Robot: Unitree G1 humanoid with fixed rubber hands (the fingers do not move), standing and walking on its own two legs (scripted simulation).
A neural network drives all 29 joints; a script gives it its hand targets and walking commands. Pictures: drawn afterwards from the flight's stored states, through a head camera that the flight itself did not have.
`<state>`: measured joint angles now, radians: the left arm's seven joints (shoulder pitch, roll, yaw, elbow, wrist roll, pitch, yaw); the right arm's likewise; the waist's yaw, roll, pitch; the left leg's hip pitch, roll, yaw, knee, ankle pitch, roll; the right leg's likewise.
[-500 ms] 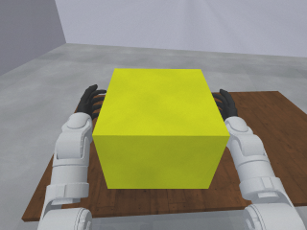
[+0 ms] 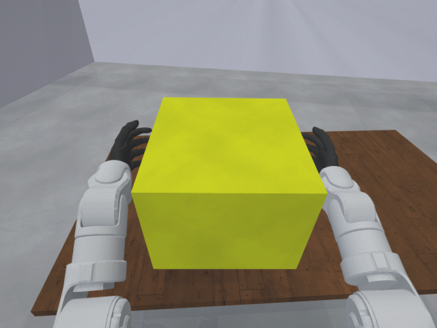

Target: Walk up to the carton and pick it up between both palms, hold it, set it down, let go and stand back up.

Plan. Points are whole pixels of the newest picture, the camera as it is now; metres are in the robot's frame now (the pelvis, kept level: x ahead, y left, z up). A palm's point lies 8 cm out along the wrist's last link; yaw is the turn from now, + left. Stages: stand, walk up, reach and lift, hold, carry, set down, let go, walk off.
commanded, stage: hold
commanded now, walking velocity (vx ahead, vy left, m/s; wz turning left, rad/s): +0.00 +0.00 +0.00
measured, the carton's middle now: (224, 176) +0.41 +0.01 +0.13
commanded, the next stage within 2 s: set down in 0.58 s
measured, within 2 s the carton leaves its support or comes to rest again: neither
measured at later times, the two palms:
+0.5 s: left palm (121, 163) +0.35 +0.19 +0.21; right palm (325, 169) +0.37 -0.17 +0.19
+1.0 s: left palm (125, 155) +0.39 +0.20 +0.20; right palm (320, 164) +0.39 -0.17 +0.18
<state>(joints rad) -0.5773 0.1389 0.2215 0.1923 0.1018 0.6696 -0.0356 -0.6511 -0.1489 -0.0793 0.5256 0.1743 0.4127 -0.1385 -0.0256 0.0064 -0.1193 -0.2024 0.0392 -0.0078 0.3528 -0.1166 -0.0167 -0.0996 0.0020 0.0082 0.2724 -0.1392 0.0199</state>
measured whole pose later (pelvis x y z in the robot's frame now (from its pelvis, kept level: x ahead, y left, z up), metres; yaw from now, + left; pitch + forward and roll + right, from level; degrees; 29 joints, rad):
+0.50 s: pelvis +0.00 +0.00 +0.00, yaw +0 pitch -2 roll -1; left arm -0.58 0.14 0.22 0.19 0.10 0.67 -0.04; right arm -0.65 -0.15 -0.08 0.53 0.17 0.41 -0.14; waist -0.03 0.01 -0.12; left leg -0.20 0.04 -0.01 0.35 -0.12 -0.02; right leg -0.10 0.00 0.01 0.27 -0.14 0.02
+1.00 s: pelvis +0.01 +0.00 +0.00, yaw +0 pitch -3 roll -1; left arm -0.65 0.12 0.33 0.35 0.20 0.43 -0.17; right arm -0.64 -0.07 -0.17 0.54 0.08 0.24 -0.14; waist -0.03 -0.02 -0.06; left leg -0.15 0.03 -0.01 0.32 -0.12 -0.01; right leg -0.06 0.00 0.01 0.26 -0.16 0.02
